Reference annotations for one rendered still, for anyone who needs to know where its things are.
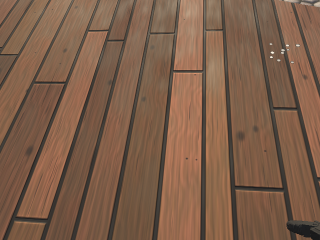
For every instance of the right robot hand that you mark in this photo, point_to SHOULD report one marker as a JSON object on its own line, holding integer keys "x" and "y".
{"x": 306, "y": 229}

